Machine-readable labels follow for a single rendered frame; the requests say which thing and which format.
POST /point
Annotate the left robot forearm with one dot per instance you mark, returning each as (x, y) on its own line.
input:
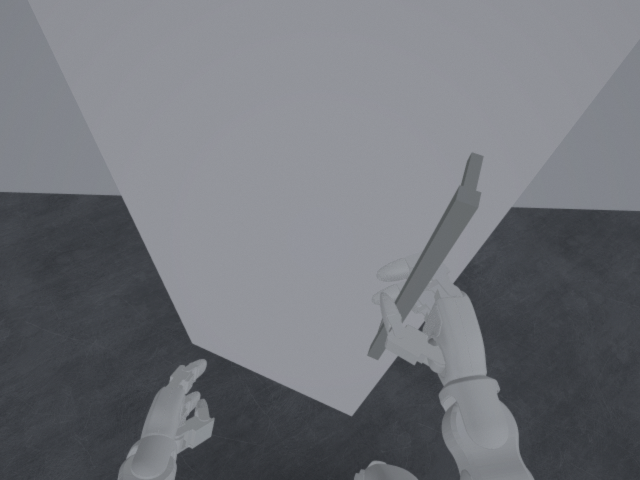
(151, 458)

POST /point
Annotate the left robot hand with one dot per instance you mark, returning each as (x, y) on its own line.
(170, 407)

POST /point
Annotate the fridge door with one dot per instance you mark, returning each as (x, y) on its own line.
(275, 154)

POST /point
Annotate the right robot hand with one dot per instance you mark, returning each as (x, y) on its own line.
(450, 320)

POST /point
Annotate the handle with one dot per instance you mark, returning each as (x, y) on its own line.
(460, 210)

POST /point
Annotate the right robot forearm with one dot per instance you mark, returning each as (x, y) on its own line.
(480, 431)

